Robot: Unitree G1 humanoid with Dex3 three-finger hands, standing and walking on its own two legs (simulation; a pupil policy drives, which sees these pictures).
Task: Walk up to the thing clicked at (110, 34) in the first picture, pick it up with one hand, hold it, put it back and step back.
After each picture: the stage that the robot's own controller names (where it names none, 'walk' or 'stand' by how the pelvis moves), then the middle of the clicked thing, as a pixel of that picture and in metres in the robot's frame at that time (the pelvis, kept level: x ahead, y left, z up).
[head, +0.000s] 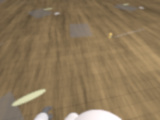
stand; (110, 35) +2.15 -0.36 -0.72
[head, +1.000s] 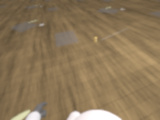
walk; (95, 39) +2.02 +0.13 -0.69
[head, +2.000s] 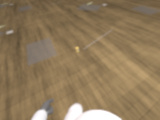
walk; (77, 49) +1.37 +0.43 -0.72
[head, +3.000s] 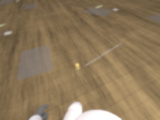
walk; (77, 66) +0.90 +0.33 -0.72
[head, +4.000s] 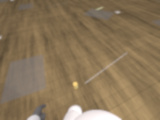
walk; (75, 85) +0.52 +0.25 -0.70
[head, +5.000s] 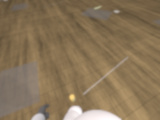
stand; (72, 98) +0.33 +0.24 -0.69
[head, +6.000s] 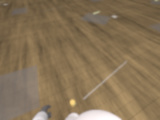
stand; (72, 103) +0.30 +0.22 -0.72
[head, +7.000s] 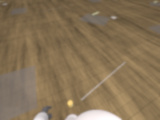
stand; (70, 104) +0.30 +0.24 -0.73
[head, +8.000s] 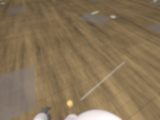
stand; (70, 104) +0.29 +0.24 -0.73
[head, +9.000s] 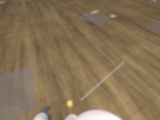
stand; (70, 104) +0.28 +0.24 -0.73
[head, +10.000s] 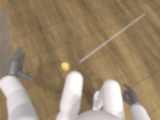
go down; (65, 66) +0.36 +0.26 -0.38
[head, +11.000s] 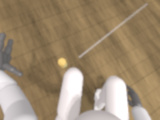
go down; (62, 63) +0.36 +0.27 -0.30
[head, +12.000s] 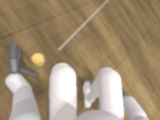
close in; (38, 60) +0.35 +0.30 -0.22
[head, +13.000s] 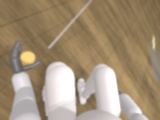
close; (28, 59) +0.35 +0.30 -0.21
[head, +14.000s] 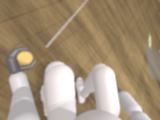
lift; (25, 59) +0.34 +0.31 -0.21
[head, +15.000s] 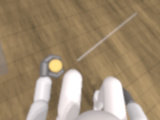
lift; (56, 67) +0.30 +0.26 -0.06
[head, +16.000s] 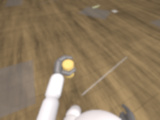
lift; (68, 69) +0.34 +0.17 +0.06
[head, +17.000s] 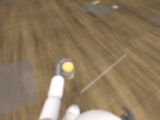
hold; (68, 70) +0.34 +0.18 +0.02
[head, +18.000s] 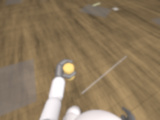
hold; (69, 72) +0.33 +0.18 +0.01
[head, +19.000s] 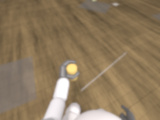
crouch; (72, 72) +0.34 +0.15 -0.01
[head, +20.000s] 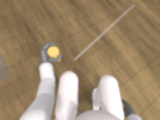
lower; (54, 55) +0.42 +0.26 -0.09
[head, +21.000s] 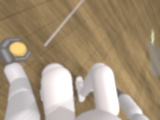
lower; (19, 52) +0.39 +0.32 -0.22
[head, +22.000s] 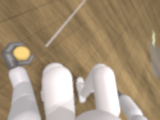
lower; (23, 55) +0.37 +0.32 -0.22
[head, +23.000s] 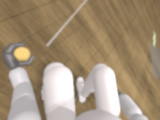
lower; (23, 56) +0.36 +0.32 -0.22
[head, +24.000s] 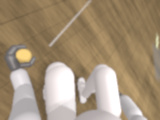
lower; (25, 57) +0.35 +0.32 -0.22
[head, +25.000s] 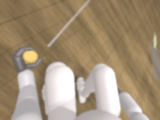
open; (31, 59) +0.35 +0.29 -0.22
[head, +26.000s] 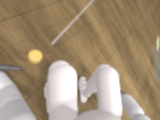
stand; (35, 57) +0.35 +0.28 -0.22
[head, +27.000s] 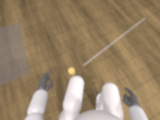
walk; (71, 71) +0.37 +0.22 -0.44
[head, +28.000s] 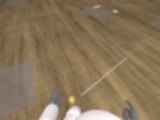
stand; (72, 100) +0.31 +0.20 -0.66
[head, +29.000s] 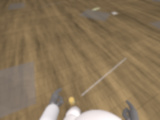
stand; (71, 100) +0.31 +0.21 -0.67
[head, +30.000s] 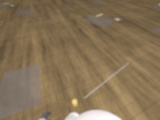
stand; (74, 103) +0.33 +0.20 -0.72
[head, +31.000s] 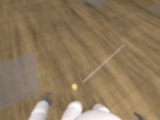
walk; (74, 87) +0.38 +0.19 -0.70
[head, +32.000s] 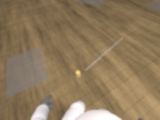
walk; (78, 74) +0.62 +0.23 -0.70
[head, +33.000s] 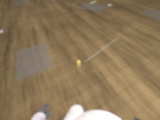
stand; (78, 63) +0.92 +0.29 -0.70
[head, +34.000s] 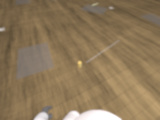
stand; (79, 64) +0.94 +0.24 -0.72
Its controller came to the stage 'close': yes
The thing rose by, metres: 0.73
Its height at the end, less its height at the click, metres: +0.00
